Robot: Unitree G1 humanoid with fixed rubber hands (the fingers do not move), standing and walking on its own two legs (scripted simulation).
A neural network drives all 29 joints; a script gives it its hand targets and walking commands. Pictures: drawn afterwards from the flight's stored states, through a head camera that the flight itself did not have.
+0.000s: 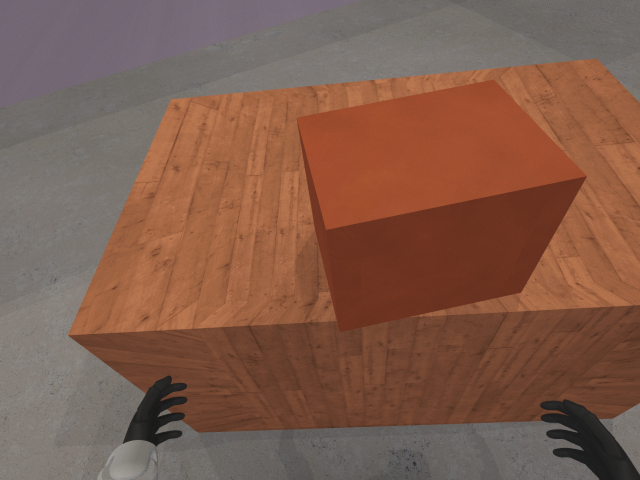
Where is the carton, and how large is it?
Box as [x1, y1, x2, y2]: [297, 80, 586, 331]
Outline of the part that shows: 494,80 297,117 314,226 339,331 520,292 586,176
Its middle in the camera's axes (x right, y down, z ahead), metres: +0.14 -0.05 +0.60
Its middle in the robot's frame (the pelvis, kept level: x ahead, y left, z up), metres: +0.52 -0.10 +0.02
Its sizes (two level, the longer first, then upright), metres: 0.302 0.226 0.248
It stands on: a pedestal, 0.65 m high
